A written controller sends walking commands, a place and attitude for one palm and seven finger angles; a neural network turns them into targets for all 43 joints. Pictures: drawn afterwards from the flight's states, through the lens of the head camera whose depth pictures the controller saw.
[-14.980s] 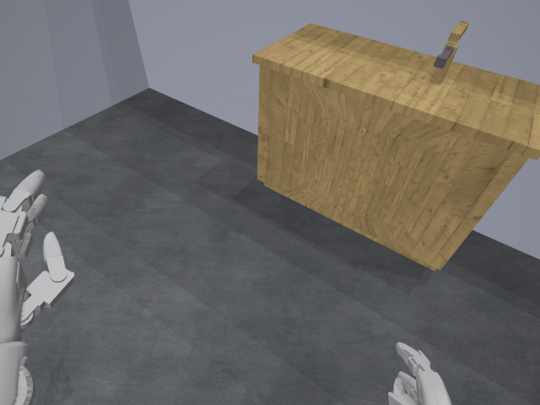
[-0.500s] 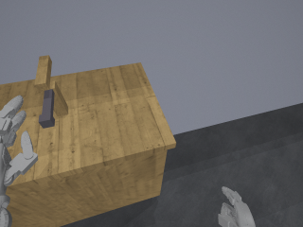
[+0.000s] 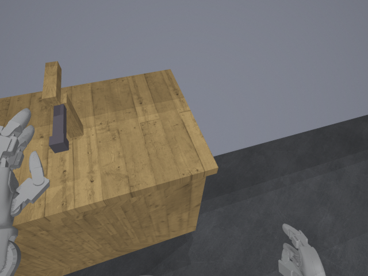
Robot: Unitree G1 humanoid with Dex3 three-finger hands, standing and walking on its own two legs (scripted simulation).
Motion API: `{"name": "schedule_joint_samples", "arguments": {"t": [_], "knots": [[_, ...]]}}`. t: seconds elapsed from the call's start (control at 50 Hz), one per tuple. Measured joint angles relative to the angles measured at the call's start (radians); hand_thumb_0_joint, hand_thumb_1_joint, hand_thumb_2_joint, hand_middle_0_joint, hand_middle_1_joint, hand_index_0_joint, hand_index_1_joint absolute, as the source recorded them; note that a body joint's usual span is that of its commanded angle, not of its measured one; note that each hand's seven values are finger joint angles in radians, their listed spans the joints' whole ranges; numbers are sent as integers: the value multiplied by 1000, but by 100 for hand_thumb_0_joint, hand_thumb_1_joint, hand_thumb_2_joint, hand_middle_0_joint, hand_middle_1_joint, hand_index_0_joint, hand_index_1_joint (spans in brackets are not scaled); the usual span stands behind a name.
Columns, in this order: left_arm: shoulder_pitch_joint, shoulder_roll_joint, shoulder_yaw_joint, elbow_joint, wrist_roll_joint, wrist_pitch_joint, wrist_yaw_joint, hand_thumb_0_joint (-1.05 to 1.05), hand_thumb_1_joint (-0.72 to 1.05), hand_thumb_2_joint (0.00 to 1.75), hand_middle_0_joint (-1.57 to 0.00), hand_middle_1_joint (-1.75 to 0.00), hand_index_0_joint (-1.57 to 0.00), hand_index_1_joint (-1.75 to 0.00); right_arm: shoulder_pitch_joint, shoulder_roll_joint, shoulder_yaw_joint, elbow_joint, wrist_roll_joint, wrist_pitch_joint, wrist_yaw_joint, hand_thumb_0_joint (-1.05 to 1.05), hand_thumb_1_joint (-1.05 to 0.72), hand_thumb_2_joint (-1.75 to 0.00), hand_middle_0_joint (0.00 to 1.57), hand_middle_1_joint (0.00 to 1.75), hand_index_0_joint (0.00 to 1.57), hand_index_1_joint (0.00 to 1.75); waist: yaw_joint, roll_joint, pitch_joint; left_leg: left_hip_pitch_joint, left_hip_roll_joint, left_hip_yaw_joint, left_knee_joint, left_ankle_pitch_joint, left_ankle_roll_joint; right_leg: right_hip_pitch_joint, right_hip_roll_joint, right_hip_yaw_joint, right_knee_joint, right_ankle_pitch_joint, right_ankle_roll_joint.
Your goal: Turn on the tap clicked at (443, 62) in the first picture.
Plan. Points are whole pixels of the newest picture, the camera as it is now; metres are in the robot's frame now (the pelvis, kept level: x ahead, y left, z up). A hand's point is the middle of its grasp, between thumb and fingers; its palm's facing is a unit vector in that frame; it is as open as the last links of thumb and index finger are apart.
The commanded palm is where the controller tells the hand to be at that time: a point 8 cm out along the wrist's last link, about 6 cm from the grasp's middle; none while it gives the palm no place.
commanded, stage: come to a stop and stand still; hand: left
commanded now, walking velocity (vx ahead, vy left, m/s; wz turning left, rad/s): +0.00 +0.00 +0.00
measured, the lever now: (59, 143) +0.34 +0.30 +0.09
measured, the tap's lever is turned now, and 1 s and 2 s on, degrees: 0 0 0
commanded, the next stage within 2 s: look again from close up in 0.64 s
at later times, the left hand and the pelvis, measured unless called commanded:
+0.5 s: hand (8, 174) +0.23 +0.31 +0.15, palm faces +0.37 -0.86 -0.35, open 7.5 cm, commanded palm +0.17 +0.34 +0.18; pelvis +0.02 +0.06 +0.01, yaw +1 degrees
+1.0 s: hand (6, 173) +0.23 +0.30 +0.17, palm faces +0.41 -0.84 -0.36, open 7.5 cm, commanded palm +0.17 +0.33 +0.18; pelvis +0.02 +0.04 +0.01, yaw +1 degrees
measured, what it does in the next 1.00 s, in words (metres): stands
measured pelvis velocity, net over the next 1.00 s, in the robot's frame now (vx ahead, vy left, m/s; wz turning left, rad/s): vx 0.02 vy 0.04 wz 0.03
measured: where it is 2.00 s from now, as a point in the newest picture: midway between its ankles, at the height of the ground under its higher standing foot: outside the picture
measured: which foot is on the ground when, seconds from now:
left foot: down 0.00-1.00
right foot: down 0.00-1.00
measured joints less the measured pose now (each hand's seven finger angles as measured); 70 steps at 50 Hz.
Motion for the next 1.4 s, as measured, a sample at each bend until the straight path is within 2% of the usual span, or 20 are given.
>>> {"name": "schedule_joint_samples", "arguments": {"t": [0.04,0.08,0.14,0.2,0.28,0.38,0.44,0.52,0.6,0.68,0.9,1.16,1.3,1.4], "knots": [[67,-15,-54,-35,12,-4,-8,2,90,90,-20,-30,-20,-30,8,10,7,9,-5,1,-10,1,-90,-90,21,30,20,30,-10,-8,-12,-3,-14,-14,12,-12,8,5,-4,2,-4,-1,4],[101,8,-59,-57,18,-11,-6,2,89,90,-21,-30,-21,-30,17,30,18,20,-12,5,-23,1,-90,-90,20,30,20,30,-14,-30,-19,2,-26,-23,12,-11,16,13,-9,4,-8,-3,8],[75,53,-14,-54,20,-24,14,2,88,89,-22,-30,-21,-30,35,59,36,32,-17,3,-36,1,-90,-90,20,30,20,30,-3,-62,-24,19,-39,-22,-7,-10,26,31,-21,5,-27,2,18],[-8,79,48,-34,26,-38,37,2,88,89,-22,-30,-21,-30,40,77,52,36,-20,-12,-36,1,-90,-90,20,30,20,30,11,-73,-21,26,-53,-22,-21,-4,39,42,-34,4,-42,7,26],[-77,50,75,-22,32,-58,54,2,89,90,-21,-30,-21,-30,22,88,67,45,-23,-34,-15,1,-90,-90,21,30,21,30,19,-58,-24,34,-65,-18,-31,-3,54,58,-45,8,-72,21,43],[-34,2,10,-22,47,-54,41,2,89,90,-20,-30,-20,-30,-6,97,77,40,-27,-28,8,1,-90,-90,21,30,21,30,10,-41,-41,43,-77,-7,-48,-3,68,74,-57,18,-108,34,61],[-2,2,-16,-13,53,-39,28,2,89,90,-21,-30,-20,-30,-19,102,79,32,-26,-15,6,1,-90,-90,21,30,21,30,4,-44,-41,48,-83,-5,-54,-3,74,80,-63,19,-115,35,67],[7,28,-3,-20,48,-26,27,2,89,90,-21,-30,-21,-30,-26,101,77,22,-26,-1,-4,1,-90,-90,21,30,21,30,7,-57,-27,52,-86,-9,-54,-4,77,88,-66,15,-118,34,68],[-9,40,23,-56,43,-33,38,2,89,90,-21,-30,-21,-30,-24,87,68,22,-25,-1,-8,1,-90,-90,21,30,21,30,17,-63,-17,54,-87,-14,-50,-5,77,93,-66,10,-120,34,64],[-16,28,24,-73,43,-50,47,2,89,90,-21,-30,-21,-30,-21,71,57,27,-22,1,-7,1,-90,-90,21,30,21,30,21,-53,-23,58,-88,-13,-52,-5,78,98,-67,10,-124,35,64],[6,6,-5,-2,48,-26,47,2,89,90,-21,-30,-20,-30,-1,67,50,30,-14,26,-16,1,-90,-90,21,30,21,30,2,-29,-32,64,-84,-18,-68,6,71,102,-62,5,-132,41,65],[26,11,5,-14,39,-32,52,2,89,90,-21,-30,-21,-30,1,56,43,46,-13,31,-21,1,-90,-90,21,30,21,30,4,-14,-41,68,-66,-23,-68,0,54,107,-45,2,-138,38,50],[2,5,-1,-8,30,-1,47,2,89,90,-21,-30,-20,-30,-13,66,42,31,-10,40,-21,1,-90,-90,21,30,21,30,7,-34,-27,75,-62,-21,-81,5,44,101,-41,5,-126,31,42],[-5,21,5,-58,23,-2,44,2,89,90,-21,-30,-20,-30,-22,80,43,11,-10,43,-11,1,-90,-90,21,30,21,30,4,-46,-16,68,-50,-26,-76,3,31,92,-29,1,-116,25,30]]}}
